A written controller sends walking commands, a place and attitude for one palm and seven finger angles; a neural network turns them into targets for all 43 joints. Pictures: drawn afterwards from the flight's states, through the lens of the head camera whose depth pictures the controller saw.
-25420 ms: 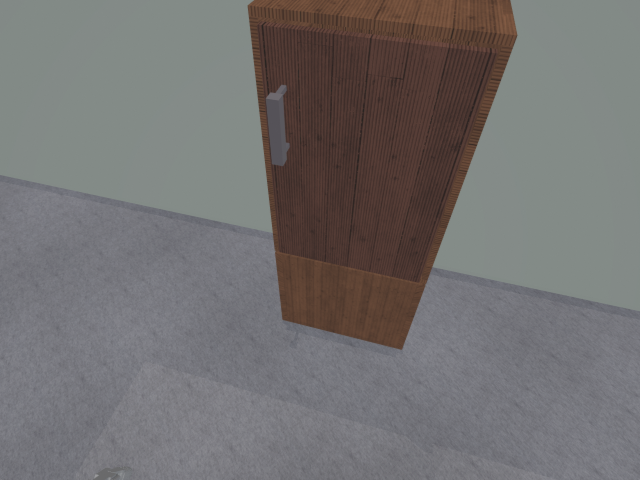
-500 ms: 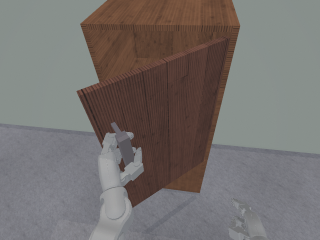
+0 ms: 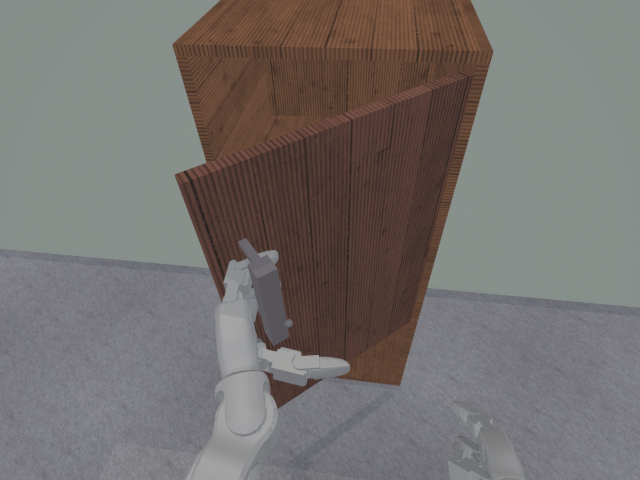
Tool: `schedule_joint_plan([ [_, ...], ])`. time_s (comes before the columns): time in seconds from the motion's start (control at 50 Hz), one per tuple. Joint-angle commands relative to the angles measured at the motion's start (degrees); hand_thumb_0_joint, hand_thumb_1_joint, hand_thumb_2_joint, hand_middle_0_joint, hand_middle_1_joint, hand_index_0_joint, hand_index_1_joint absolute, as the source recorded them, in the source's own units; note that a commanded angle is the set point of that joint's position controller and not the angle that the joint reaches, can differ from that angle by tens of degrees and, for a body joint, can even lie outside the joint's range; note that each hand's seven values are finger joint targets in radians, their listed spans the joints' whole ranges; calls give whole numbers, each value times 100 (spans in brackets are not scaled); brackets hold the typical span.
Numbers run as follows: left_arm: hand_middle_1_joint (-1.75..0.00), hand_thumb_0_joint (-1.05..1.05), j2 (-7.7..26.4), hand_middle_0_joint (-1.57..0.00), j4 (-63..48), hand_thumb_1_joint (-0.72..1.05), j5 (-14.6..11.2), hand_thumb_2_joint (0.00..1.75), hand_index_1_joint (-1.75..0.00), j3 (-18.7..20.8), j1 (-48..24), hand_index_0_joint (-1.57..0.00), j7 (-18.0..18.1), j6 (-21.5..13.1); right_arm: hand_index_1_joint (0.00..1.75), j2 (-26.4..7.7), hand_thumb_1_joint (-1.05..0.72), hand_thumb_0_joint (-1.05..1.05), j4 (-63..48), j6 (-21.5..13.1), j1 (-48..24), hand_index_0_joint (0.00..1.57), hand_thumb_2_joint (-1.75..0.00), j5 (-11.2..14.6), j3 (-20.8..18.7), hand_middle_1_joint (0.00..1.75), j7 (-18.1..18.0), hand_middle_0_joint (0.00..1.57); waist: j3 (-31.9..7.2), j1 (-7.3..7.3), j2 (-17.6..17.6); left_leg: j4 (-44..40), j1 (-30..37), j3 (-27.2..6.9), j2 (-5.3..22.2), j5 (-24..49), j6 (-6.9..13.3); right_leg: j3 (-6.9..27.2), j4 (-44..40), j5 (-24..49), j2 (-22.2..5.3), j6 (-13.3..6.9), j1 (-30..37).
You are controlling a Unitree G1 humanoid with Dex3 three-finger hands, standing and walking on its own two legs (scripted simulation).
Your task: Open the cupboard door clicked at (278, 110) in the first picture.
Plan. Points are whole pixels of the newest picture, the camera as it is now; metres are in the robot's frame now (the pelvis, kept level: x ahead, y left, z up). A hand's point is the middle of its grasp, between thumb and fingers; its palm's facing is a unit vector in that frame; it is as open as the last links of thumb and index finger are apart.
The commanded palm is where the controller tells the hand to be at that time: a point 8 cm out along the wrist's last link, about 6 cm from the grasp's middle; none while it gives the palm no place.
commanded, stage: open thumb and fingers to let go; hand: left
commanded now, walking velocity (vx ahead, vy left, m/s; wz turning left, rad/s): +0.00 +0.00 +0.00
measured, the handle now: (262, 292) +0.32 +0.10 +0.09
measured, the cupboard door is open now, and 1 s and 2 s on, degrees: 41 47 47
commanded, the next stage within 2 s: slide the hand sideways off the handle in 0.12 s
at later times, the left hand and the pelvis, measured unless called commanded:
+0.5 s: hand (295, 366) +0.22 +0.05 +0.09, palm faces -0.20 -0.98 -0.02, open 16.3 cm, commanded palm +0.21 +0.09 +0.09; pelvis -0.01 +0.01 +0.00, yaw +1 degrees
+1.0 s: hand (256, 397) +0.19 +0.08 +0.09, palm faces -0.11 -0.99 -0.03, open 16.1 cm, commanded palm +0.16 +0.15 +0.09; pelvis +0.00 -0.01 +0.00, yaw -1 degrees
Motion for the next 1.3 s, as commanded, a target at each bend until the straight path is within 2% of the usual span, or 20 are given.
schedule_joint_plan([
  [0.0,-50,0,-1225,-18,-1378,-50,162,30,-50,-378,-1151,-18,133,-315,30,-466,-90,0,-969,-297,-905,20,-90,8,-152,30,2,20,-823,11,-577,-678,26,-208,71,1193,-12,45,-654,649,-22,-54,432],
  [0.08,-30,0,-1281,-15,-1383,-50,172,30,-30,-428,-1343,-15,213,-227,30,-457,-90,0,-926,-282,-931,20,-90,10,-147,30,31,20,-927,-6,-550,-645,38,-220,73,1194,-22,28,-601,647,-16,-54,394],
  [0.2,-30,0,-1265,-15,-1422,-50,167,30,-30,-396,-1266,-15,211,-166,30,-448,-90,0,-922,-245,-971,20,-90,23,-141,30,47,20,-910,3,-655,-601,6,-205,54,1139,-20,65,-651,592,-21,-47,395],
  [0.22,-30,0,-696,-15,-1348,-50,645,30,-30,-1466,-1420,-15,-1000,-356,30,-691,-90,0,-804,-267,-467,20,-90,37,-152,30,83,20,-505,-570,-925,-545,234,-179,-13,1188,115,278,-694,1007,-62,-16,180],
  [0.24,-30,0,-266,-15,-1649,-50,429,30,-30,-1006,-1763,-15,-1642,-597,30,-650,-90,0,-1012,-332,-392,20,-90,87,-150,30,8,20,-936,-401,-820,-547,126,-166,-38,1218,148,241,-557,1214,-73,-25,390],
  [0.28,-30,0,51,-15,-1865,-50,213,30,-30,-864,-1726,-15,-2365,-856,30,-636,-90,0,-1142,-429,-376,20,-90,115,-130,30,-95,20,-1310,-260,-346,-528,250,-156,-61,1377,154,270,-397,1476,-93,-55,586],
  [0.34,-30,0,96,-15,-1793,-50,-269,30,-30,-866,-1653,-15,-3285,-1017,30,-639,-90,0,-1298,-706,-344,20,-90,212,-34,30,-145,20,-1054,-361,-545,-541,94,-214,-89,1105,184,265,-467,1176,-89,-26,497],
  [0.36,-30,0,58,-15,-1770,-50,-460,30,-30,-748,-1522,-15,-3389,-1011,30,-624,-90,0,-1338,-794,-407,20,-90,265,-15,30,-157,20,-882,-300,-432,-603,54,-249,-61,956,149,236,-494,920,-70,-39,410],
  [0.4,-30,0,43,-15,-1768,-50,-746,30,-30,-440,-976,-15,-3369,-978,30,-613,-90,0,-1396,-940,-470,20,-90,313,1,30,-172,20,-684,-156,-639,-721,-82,-298,-17,647,92,155,-576,434,-43,-7,343],
  [0.44,-30,0,68,-15,-1815,-50,-823,30,-30,-219,-905,-15,-3161,-915,30,-617,-90,0,-1412,-1037,-517,20,-90,320,20,30,-161,20,-532,-101,-815,-786,-205,-321,-10,403,76,151,-667,37,-50,24,277],
  [0.52,-30,0,399,-15,-2103,-50,-625,30,-30,225,-209,-15,-2702,-886,30,-606,-90,0,-1456,-1089,-499,20,-90,267,-3,30,-81,20,-692,117,-702,-834,-194,-217,-6,557,40,187,-596,133,-66,7,431],
  [0.62,-30,0,581,-15,-2197,-50,-339,30,-30,298,222,-15,-2532,-854,30,-591,-90,0,-1518,-949,-466,20,-90,224,10,30,-14,20,-442,88,-595,-783,-308,-107,-4,524,55,266,-626,171,-65,9,361],
  [0.66,-30,0,714,-15,-2212,-50,-305,30,-30,405,362,-15,-2578,-834,30,-609,-90,0,-1537,-905,-474,20,-90,236,5,30,-40,20,-319,80,-625,-764,-374,-87,-5,406,68,330,-719,-1,-70,9,340],
  [0.76,-30,0,899,-15,-2650,-50,-590,30,-30,752,1013,-15,-2816,-888,30,-604,-90,0,-1652,-925,-449,20,-90,241,4,30,-99,20,-626,164,-548,-675,-361,-16,-34,626,81,417,-711,317,-60,20,615],
  [0.82,-30,0,1044,-15,-2739,-50,-759,30,-30,1005,1326,-15,-2959,-924,30,-617,-90,0,-1651,-950,-374,20,-90,252,23,30,-127,20,-518,131,-632,-601,-524,16,-41,606,70,472,-730,346,-65,62,612],
  [1.0,-30,0,1465,-15,-3138,-50,-1096,30,-30,1638,2478,-15,-3443,-1331,30,-715,-90,0,-1679,-1187,-108,20,-90,284,-93,30,-165,20,-646,117,-582,-264,-757,16,-52,945,65,608,-496,954,-71,92,626],
  [1.14,-30,0,1590,-15,-3310,-50,-1359,30,-30,1789,2848,-15,-3866,-1654,30,-781,-90,0,-1706,-1407,4,20,-90,303,-166,30,-220,20,-571,29,-607,41,-1034,-42,-61,844,58,678,-388,789,-93,139,359],
  [1.16,-30,0,1641,-15,-3330,-50,-1377,30,-30,1833,2879,-15,-3923,-1696,30,-800,-90,0,-1690,-1439,-14,20,-90,316,-180,30,-227,20,-586,46,-360,64,-1016,-35,-74,902,59,672,-347,820,-87,101,345],
  [1.24,-30,0,1621,-15,-3458,-50,-1527,30,-30,1782,3059,-15,-4169,-1802,30,-815,-90,0,-1727,-1568,24,20,-90,347,-203,30,-258,20,-686,28,-461,122,-1064,-78,-64,887,62,567,-227,761,-77,124,257],
  [1.28,-30,0,1635,-15,-3349,-50,-1539,30,-30,1787,3087,-15,-4227,-1779,30,-836,-90,0,-1697,-1592,-6,20,-90,370,-205,30,-272,20,-487,1,-482,105,-1113,-107,-39,786,68,486,-204,541,-38,103,92],
])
